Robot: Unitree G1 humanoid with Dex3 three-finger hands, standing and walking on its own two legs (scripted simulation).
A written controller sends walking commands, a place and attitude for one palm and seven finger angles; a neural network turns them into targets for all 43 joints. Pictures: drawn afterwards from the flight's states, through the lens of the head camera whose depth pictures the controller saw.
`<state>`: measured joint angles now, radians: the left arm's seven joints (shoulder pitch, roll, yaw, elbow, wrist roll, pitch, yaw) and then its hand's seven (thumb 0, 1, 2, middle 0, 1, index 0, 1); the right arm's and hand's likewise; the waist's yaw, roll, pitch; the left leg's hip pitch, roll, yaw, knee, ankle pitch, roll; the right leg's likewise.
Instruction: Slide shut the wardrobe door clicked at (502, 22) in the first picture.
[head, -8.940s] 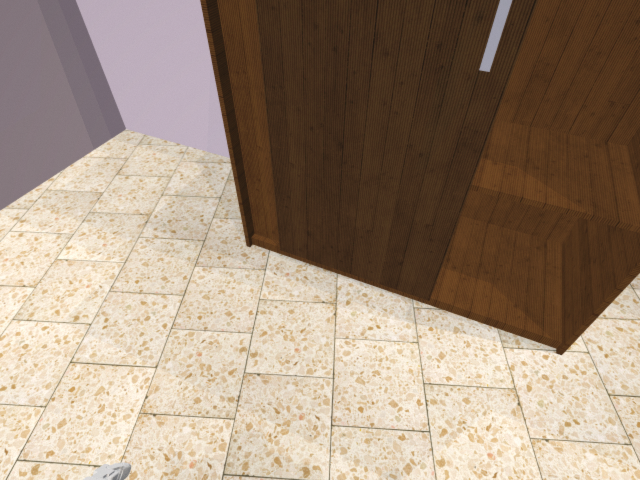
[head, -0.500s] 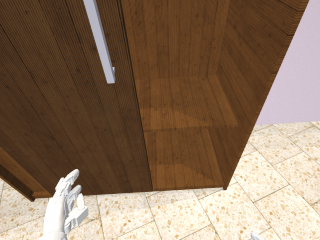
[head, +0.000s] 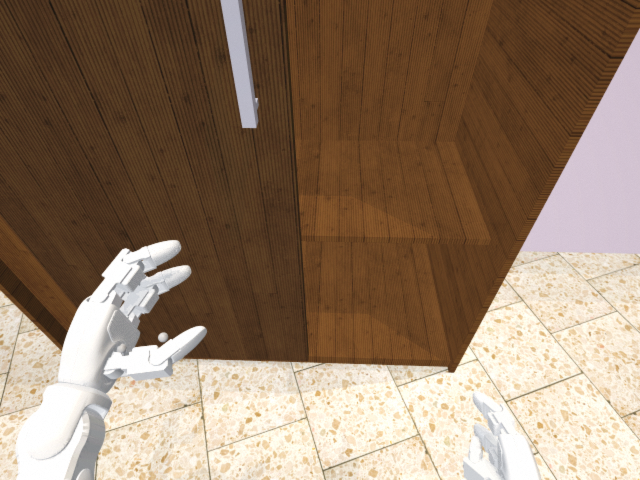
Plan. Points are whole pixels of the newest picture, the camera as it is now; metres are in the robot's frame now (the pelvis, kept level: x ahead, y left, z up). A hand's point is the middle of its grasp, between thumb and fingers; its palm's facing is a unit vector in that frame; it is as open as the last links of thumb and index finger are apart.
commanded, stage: raise the hand with hooked fingers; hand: left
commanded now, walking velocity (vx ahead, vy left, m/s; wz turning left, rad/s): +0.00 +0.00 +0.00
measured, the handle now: (240, 33) +0.58 +0.17 +0.30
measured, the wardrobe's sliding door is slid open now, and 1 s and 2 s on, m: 0.46 0.46 0.46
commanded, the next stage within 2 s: move the hooked fingers beside the handle in 1.40 s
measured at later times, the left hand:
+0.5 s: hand (71, 247) +0.26 +0.27 +0.21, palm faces +0.10 -0.99 -0.11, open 13.2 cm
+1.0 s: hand out of the picture +0.28 +0.31 +0.32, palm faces +0.16 -0.98 -0.11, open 14.0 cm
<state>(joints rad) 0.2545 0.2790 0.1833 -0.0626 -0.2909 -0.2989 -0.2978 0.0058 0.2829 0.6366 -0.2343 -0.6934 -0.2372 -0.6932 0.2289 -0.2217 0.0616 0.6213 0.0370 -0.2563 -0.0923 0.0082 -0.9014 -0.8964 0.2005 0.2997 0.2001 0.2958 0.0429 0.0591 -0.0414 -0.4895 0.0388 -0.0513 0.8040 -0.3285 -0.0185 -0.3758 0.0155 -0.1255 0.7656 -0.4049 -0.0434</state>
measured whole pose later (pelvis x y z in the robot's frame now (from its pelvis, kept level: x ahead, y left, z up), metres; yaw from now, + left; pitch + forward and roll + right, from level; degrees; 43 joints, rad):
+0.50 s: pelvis +0.01 +0.03 +0.03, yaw -1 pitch -4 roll -1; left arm 0.06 0.38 0.38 -0.16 -0.33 0.13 -0.29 -0.01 -0.30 0.39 -0.29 -1.07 -0.29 -1.07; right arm 0.20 -0.26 0.06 0.64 0.06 -0.34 -0.11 0.01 -0.90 -0.90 0.20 0.30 0.20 0.30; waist 0.07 0.05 -0.02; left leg -0.26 0.00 0.00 0.55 -0.23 0.02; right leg -0.16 -0.02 -0.08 0.52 -0.30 0.00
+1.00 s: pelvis +0.01 +0.01 +0.03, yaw +1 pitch -5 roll -1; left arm -0.36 0.59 0.52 0.07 -0.33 0.41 -0.41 -0.02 -0.50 0.30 -0.30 -1.20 -0.30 -1.20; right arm 0.17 -0.27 0.12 0.67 0.09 -0.23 -0.10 0.01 -0.90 -0.90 0.20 0.30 0.20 0.30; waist 0.09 0.08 -0.03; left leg -0.19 0.00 -0.03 0.46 -0.18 0.00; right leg -0.09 -0.01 -0.11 0.44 -0.26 -0.02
